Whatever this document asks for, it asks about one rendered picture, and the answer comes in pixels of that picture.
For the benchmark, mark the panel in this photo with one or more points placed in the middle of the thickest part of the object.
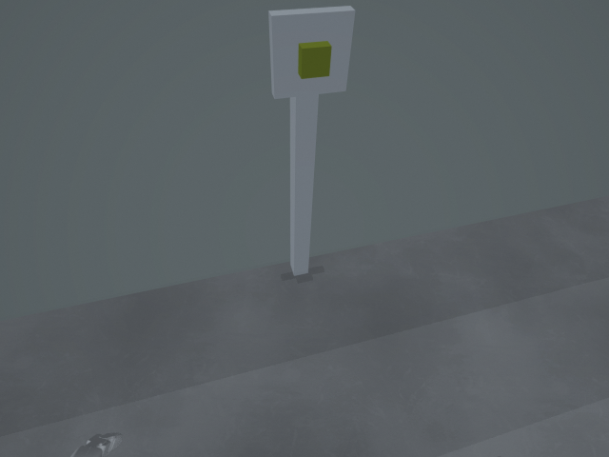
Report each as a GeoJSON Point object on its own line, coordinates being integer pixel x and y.
{"type": "Point", "coordinates": [288, 28]}

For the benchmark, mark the robot left hand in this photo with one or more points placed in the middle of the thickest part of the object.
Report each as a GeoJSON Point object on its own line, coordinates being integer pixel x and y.
{"type": "Point", "coordinates": [99, 445]}

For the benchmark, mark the button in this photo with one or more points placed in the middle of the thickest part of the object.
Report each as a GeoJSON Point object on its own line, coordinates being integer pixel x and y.
{"type": "Point", "coordinates": [314, 59]}

